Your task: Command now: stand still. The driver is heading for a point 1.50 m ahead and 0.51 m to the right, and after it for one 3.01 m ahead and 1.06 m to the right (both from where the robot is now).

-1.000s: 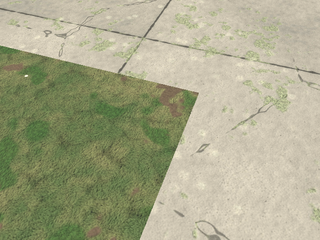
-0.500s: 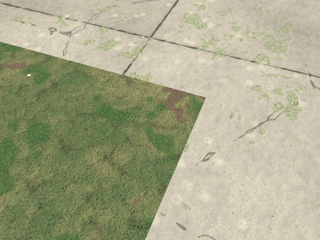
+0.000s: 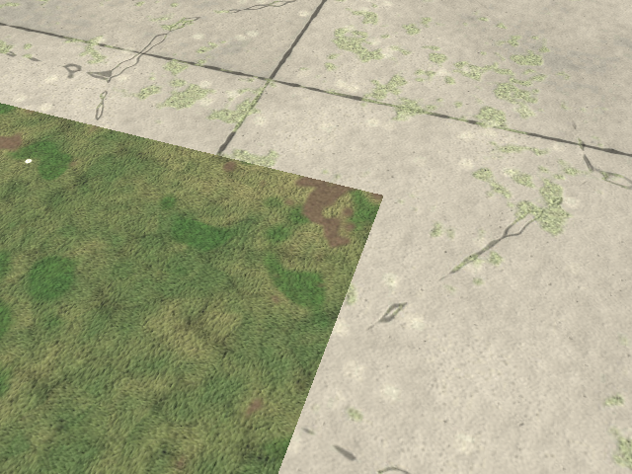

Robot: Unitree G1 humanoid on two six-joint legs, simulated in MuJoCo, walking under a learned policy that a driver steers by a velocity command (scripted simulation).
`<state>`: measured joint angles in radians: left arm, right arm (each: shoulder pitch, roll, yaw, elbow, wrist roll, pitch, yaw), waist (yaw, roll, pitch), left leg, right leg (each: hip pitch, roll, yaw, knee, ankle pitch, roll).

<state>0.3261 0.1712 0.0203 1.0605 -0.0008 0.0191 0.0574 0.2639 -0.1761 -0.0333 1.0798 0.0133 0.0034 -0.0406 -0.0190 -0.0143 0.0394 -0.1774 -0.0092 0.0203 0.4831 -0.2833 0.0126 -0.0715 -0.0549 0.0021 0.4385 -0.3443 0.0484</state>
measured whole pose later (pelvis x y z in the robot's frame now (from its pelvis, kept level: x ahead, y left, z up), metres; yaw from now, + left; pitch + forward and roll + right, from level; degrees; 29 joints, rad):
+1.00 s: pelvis +0.19 -0.01 -0.01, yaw -13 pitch +2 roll +1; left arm 0.16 0.28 0.06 0.71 0.02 -0.04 -0.01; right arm 0.14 -0.29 -0.04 0.78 -0.02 -0.02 -0.06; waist 0.02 0.02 0.04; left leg -0.58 0.04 -0.09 1.03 -0.36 -0.04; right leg -0.43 0.12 0.05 0.47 -0.07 -0.10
